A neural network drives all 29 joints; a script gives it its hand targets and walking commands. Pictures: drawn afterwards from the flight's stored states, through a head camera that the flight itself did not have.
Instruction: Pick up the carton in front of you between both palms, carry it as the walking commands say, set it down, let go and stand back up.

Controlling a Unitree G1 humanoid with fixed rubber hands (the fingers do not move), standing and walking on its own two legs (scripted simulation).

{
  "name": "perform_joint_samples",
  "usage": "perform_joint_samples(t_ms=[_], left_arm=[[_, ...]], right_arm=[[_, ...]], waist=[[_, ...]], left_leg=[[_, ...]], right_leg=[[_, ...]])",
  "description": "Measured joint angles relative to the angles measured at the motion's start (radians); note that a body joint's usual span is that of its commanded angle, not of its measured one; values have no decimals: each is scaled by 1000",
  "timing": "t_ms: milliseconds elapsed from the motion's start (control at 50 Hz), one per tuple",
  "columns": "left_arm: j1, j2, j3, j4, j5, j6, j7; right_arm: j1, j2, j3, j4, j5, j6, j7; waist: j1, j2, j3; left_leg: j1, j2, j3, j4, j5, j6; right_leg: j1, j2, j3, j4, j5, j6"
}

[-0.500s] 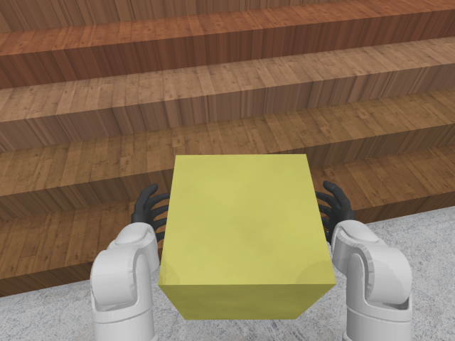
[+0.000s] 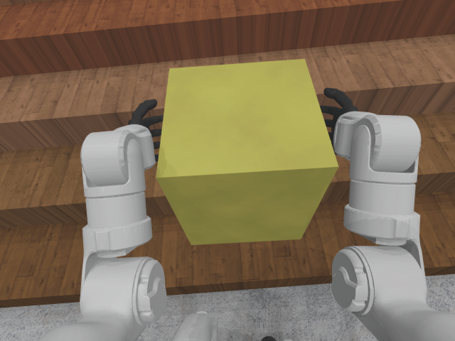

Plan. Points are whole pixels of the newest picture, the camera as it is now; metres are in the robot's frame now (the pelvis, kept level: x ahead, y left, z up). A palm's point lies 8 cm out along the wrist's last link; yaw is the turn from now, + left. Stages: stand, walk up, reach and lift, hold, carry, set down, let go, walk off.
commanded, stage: carry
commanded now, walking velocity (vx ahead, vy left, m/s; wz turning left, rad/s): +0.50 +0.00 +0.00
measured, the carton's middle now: (241, 162) +0.40 +0.02 +0.07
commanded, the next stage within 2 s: none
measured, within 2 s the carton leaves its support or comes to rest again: neither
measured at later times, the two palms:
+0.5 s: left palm (186, 16) +0.80 +0.15 +0.11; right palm (314, 18) +0.74 -0.14 +0.13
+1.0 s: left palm out of the picture +1.29 +0.22 +0.52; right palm out of the picture +1.24 -0.08 +0.53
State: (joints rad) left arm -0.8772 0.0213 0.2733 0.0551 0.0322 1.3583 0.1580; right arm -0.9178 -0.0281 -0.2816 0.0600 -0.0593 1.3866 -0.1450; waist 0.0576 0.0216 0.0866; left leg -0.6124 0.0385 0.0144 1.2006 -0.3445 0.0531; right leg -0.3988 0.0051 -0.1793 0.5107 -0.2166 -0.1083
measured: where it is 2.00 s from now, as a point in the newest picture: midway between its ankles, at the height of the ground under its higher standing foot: outside the picture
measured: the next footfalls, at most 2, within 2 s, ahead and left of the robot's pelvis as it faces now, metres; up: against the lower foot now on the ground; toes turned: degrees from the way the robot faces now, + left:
left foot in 0.18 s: +0.20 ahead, +0.12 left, -0.01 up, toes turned +0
right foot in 0.52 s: +0.48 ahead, -0.02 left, +0.17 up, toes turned +4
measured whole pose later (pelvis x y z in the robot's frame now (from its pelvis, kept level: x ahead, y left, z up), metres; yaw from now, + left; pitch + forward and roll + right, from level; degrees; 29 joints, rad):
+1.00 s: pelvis +0.86 +0.12 +0.37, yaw +2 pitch +4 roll -7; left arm -0.93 -0.05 0.28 -0.10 0.08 1.27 0.14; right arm -0.81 0.04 -0.37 -0.23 -0.07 1.27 -0.12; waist -0.16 0.03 0.20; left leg -0.16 -0.01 -0.04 0.51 -0.08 0.07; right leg -1.08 0.12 -0.04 1.89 -0.57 -0.11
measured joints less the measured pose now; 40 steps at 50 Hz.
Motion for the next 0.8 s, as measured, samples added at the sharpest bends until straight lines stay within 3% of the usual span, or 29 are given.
perform_joint_samples(t_ms=[120,180,260,280,300,320,360,400,440,460,480,520,540,560,580,600,640,660,700,720,740,760,780,800], left_arm=[[10,-44,49,-62,25,-58,-4],[38,-64,38,-111,35,-76,-8],[83,-77,0,-132,41,-84,-8],[98,-72,-11,-127,37,-85,-7],[113,-56,-11,-128,20,-75,-20],[122,-36,-4,-133,8,-59,-22],[96,1,2,-125,-13,-60,-27],[78,19,4,-107,-20,-69,-30],[79,-3,4,-112,-6,-60,-33],[85,-23,2,-127,8,-56,-33],[93,-51,-5,-141,29,-58,-33],[117,-107,-25,-167,72,-66,-30],[125,-134,-39,-174,90,-78,-27],[114,-152,-51,-179,105,-91,-21],[103,-160,-69,-181,115,-99,-7],[102,-159,-77,-197,115,-103,0],[118,-137,-85,-236,75,-122,20],[129,-123,-85,-251,43,-132,32],[139,-91,-69,-257,-28,-149,61],[131,-77,-55,-241,-67,-159,83],[117,-60,-35,-217,-102,-171,95],[108,-40,-12,-195,-134,-183,101],[105,-12,13,-182,-159,-185,99],[96,15,32,-165,-181,-189,96]], right_arm=[[16,42,-37,-69,-22,-55,2],[58,55,-40,-134,-20,-70,7],[122,64,-44,-182,-25,-74,22],[135,69,-41,-177,-29,-77,26],[140,82,-35,-155,-35,-86,29],[130,94,-21,-130,-48,-88,29],[94,92,3,-107,-61,-101,28],[99,88,28,-99,-57,-121,18],[152,85,30,-146,-27,-114,24],[180,82,24,-176,-12,-109,21],[207,76,10,-205,8,-107,18],[258,66,-28,-252,52,-105,15],[275,56,-50,-274,72,-103,16],[267,40,-73,-283,92,-106,20],[261,30,-91,-287,104,-111,26],[248,26,-96,-289,104,-119,37],[224,43,-103,-297,81,-141,57],[213,58,-106,-305,63,-146,64],[179,90,-107,-297,12,-156,79],[159,101,-106,-279,-19,-166,88],[136,109,-101,-252,-50,-182,98],[113,121,-90,-217,-78,-200,102],[86,139,-74,-177,-108,-218,102],[60,152,-61,-141,-132,-235,98]], waist=[[-9,-12,10],[-4,-18,-8],[24,-36,-65],[28,-40,-77],[21,-52,-83],[-2,-43,-92],[-54,-6,-94],[-110,5,-69],[-175,-19,-39],[-204,-32,-19],[-219,-42,8],[-187,-53,51],[-149,-30,72],[-102,-4,100],[-50,-22,104],[5,-36,105],[99,-65,118],[150,-78,127],[243,-97,146],[278,-97,150],[295,-90,160],[287,-80,163],[271,-76,156],[246,-70,135]], left_leg=[[-132,4,45,-190,41,2],[-175,0,71,-99,12,21],[-135,-16,49,67,-108,37],[-65,-25,49,-3,-163,41],[58,-42,58,-187,-98,31],[207,-46,64,-436,147,24],[337,-46,42,-592,-68,21],[399,-52,28,-611,-167,28],[496,-80,-3,-680,-160,44],[552,-89,-15,-723,-133,44],[613,-90,-7,-769,-84,35],[684,-79,44,-789,90,43],[618,-52,45,-646,204,38],[465,-58,-29,-305,174,3],[294,-127,-101,95,65,-24],[163,-181,-136,446,145,-50],[-52,-250,-179,956,-133,-20],[-166,-256,-180,1080,-275,-5],[-394,-227,-135,1063,-507,22],[-492,-191,-98,940,-569,35],[-535,-153,-62,704,-512,48],[-514,-122,-30,425,-341,52],[-433,-92,6,206,-178,74],[-331,-73,33,135,-150,105]], right_leg=[[106,-5,22,-38,-91,25],[169,1,34,-19,-171,41],[238,2,76,37,-243,64],[227,-4,84,96,-219,72],[190,-23,90,217,-53,78],[128,-26,92,420,23,86],[-79,35,134,969,-245,87],[-299,117,175,1403,-433,50],[-517,146,178,1611,-559,21],[-620,143,163,1616,-616,11],[-689,129,135,1510,-629,-3],[-681,125,71,1120,-440,-7],[-592,141,52,1028,-436,-35],[-502,156,50,961,-372,-126],[-371,149,100,810,-164,-195],[-285,155,120,723,-241,-183],[-139,161,148,571,-387,-119],[-59,160,167,470,-395,-87],[115,146,226,245,-196,-69],[198,141,253,144,-149,-63],[270,135,263,63,-84,-59],[311,130,255,29,27,-55],[290,116,250,142,172,-32],[212,117,277,414,139,2]])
